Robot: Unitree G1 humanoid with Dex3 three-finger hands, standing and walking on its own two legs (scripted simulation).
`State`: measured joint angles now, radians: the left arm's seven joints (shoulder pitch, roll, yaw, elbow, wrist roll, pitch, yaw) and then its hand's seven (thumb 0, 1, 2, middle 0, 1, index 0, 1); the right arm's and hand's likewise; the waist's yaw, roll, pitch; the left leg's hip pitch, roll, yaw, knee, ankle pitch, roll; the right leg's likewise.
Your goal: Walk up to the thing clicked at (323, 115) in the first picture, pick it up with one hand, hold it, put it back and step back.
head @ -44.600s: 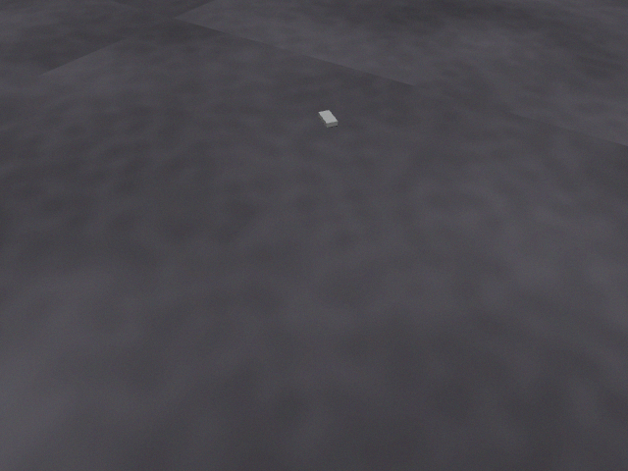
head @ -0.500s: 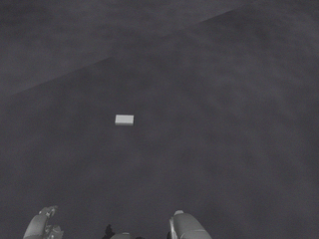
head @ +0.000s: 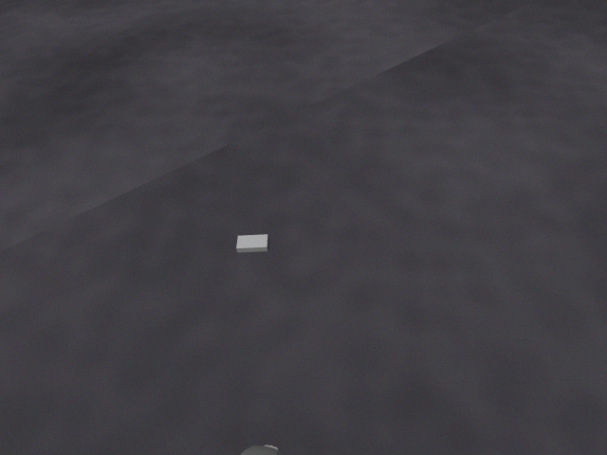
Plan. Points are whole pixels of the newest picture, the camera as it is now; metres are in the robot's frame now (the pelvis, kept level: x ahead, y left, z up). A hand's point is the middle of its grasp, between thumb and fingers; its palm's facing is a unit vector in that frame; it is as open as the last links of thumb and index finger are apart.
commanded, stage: step back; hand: left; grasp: from above
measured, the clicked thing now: (252, 243) +1.04 +0.33 -0.75
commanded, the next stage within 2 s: stand in 0.90 s
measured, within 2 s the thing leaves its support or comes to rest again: neither
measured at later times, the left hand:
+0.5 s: hand out of the picture +0.09 +0.25 -0.14, palm faces +0.09 -0.92 -0.39, open 7.4 cm
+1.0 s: hand out of the picture +0.11 +0.30 -0.15, palm faces +0.12 -0.93 -0.35, open 7.4 cm
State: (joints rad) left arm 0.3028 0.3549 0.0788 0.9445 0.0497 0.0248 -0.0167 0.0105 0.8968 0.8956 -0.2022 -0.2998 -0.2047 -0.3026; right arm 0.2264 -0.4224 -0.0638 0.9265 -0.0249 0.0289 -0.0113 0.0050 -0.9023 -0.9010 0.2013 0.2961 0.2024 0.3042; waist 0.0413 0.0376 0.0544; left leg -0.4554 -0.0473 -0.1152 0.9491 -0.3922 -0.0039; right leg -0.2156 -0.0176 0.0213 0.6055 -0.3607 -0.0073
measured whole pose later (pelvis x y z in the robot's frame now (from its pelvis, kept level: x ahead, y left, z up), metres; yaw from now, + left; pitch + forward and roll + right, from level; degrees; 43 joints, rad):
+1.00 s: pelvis +0.05 +0.02 +0.00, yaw +6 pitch -2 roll +0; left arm 0.09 0.39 0.03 1.07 -0.01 0.00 0.01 0.01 0.90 0.90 -0.20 -0.30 -0.20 -0.30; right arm 0.11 -0.33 -0.02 1.07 -0.02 -0.02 0.00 0.01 -0.90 -0.90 0.20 0.30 0.20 0.30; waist 0.02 -0.02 0.09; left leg -0.18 0.00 -0.01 0.55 -0.33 0.01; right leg -0.22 -0.06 -0.01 0.52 -0.27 0.04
